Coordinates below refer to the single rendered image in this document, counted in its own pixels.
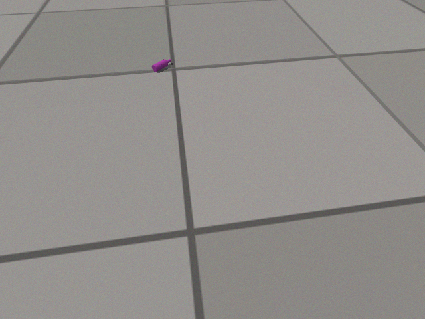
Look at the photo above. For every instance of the bottle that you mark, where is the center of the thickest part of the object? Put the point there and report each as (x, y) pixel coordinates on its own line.
(160, 65)

